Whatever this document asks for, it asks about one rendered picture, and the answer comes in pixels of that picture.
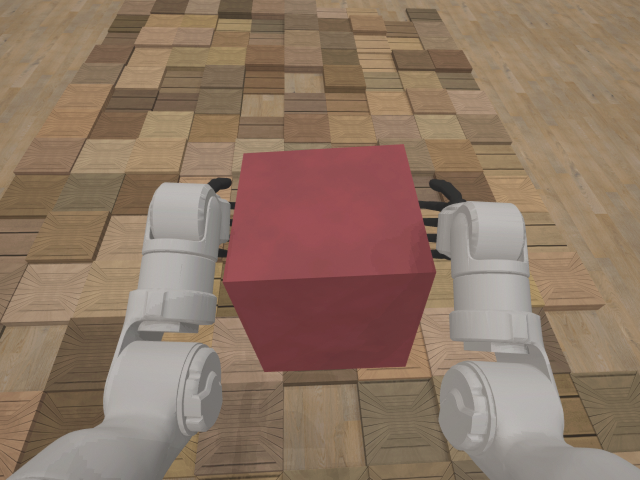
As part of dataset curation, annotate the robot right forearm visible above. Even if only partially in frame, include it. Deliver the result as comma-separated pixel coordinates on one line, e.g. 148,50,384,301
436,201,564,432

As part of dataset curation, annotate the robot right upper arm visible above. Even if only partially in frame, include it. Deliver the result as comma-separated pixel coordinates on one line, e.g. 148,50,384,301
438,360,640,480

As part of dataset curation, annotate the left robot hand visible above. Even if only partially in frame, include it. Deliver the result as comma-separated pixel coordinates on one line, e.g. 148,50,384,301
207,177,236,258

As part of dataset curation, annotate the right robot hand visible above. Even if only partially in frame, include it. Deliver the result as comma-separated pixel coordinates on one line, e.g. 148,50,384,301
418,179,466,260

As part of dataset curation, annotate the robot left upper arm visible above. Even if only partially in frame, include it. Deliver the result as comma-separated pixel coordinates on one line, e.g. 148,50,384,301
6,341,223,480

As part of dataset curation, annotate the carton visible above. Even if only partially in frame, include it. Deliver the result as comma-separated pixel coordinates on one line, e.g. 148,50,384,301
223,144,436,372

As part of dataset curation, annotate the robot left forearm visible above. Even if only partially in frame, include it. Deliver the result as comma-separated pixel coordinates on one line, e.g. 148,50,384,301
103,182,231,416

